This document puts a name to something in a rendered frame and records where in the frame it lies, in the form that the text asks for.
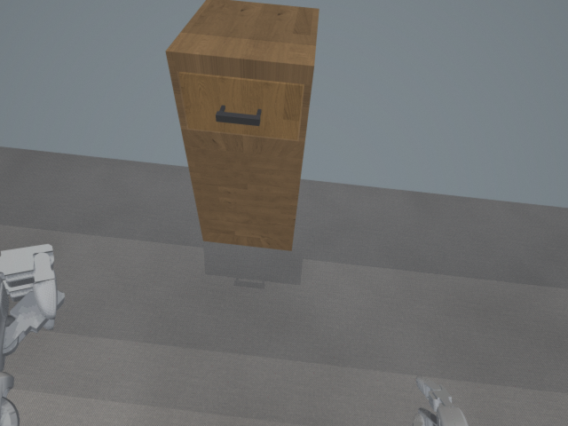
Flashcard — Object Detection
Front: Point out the drawer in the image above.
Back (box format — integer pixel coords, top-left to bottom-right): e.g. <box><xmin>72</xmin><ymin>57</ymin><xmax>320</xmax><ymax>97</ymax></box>
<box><xmin>178</xmin><ymin>72</ymin><xmax>304</xmax><ymax>140</ymax></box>

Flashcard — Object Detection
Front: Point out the cabinet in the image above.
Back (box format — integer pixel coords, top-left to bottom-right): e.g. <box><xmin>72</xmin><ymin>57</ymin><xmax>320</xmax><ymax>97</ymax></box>
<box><xmin>166</xmin><ymin>0</ymin><xmax>320</xmax><ymax>251</ymax></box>

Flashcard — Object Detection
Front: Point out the robot left hand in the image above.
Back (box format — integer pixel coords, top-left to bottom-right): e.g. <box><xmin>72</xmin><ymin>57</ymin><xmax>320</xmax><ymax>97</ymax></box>
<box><xmin>0</xmin><ymin>244</ymin><xmax>65</xmax><ymax>372</ymax></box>

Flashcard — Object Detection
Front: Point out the robot right hand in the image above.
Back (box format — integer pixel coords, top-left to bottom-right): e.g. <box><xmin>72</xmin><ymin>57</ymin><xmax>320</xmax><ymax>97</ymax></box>
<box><xmin>413</xmin><ymin>375</ymin><xmax>469</xmax><ymax>426</ymax></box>

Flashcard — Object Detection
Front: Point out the robot left forearm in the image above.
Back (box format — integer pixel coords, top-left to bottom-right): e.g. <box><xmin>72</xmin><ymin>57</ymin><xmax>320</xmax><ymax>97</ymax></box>
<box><xmin>0</xmin><ymin>372</ymin><xmax>20</xmax><ymax>426</ymax></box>

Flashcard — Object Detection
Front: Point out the handle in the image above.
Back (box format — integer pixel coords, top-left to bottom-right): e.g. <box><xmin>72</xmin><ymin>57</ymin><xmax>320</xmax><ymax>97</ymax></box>
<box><xmin>216</xmin><ymin>105</ymin><xmax>262</xmax><ymax>126</ymax></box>

